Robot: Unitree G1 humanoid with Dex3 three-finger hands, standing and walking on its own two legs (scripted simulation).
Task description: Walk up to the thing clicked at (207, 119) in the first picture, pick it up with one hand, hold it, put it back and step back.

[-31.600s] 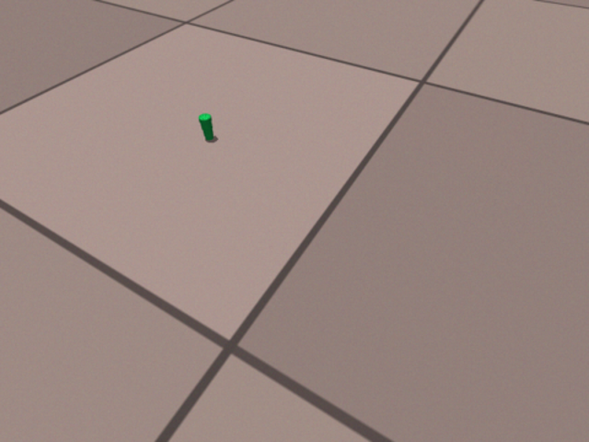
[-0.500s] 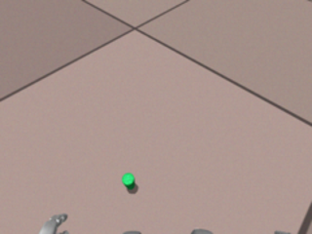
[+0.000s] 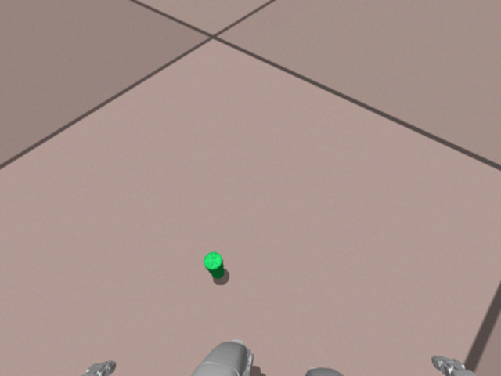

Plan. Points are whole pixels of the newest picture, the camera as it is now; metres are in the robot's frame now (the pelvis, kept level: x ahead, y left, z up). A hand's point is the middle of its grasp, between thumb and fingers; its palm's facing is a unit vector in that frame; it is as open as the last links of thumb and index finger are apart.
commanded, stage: step back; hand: left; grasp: from the side
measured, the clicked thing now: (215, 267) +0.53 +0.22 -0.69
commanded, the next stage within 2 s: none
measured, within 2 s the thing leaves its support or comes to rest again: neither
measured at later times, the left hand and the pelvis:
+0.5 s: hand out of the picture -0.05 +0.29 -0.15, palm faces +0.03 -0.93 -0.37, open 7.4 cm; pelvis -0.14 +0.02 +0.01, yaw +1 degrees
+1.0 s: hand out of the picture -0.18 +0.27 -0.14, palm faces +0.06 -0.92 -0.40, open 7.4 cm; pelvis -0.31 +0.00 -0.01, yaw +5 degrees
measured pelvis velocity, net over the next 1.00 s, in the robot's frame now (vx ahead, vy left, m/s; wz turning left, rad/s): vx -0.31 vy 0.00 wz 0.08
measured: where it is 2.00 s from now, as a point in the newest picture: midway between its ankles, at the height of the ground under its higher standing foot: outside the picture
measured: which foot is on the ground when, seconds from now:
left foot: up 0.00-0.20, down 0.22-0.66, up 0.68-0.96, down 0.98-1.00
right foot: down 0.00-0.24, up 0.26-0.62, down 0.64-1.00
